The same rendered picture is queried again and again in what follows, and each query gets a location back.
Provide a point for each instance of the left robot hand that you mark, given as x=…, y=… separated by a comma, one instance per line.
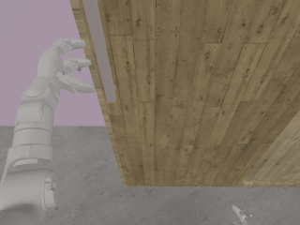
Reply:
x=50, y=65

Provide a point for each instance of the left robot forearm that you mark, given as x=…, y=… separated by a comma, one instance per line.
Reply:
x=33, y=132

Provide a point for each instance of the wardrobe door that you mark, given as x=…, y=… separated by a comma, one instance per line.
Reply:
x=281, y=161
x=203, y=87

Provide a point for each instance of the left robot upper arm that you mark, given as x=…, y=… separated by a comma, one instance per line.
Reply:
x=26, y=196

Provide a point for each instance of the right robot hand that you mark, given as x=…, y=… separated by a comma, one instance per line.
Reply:
x=244, y=215

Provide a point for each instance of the handle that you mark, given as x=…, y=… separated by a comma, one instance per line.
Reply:
x=97, y=35

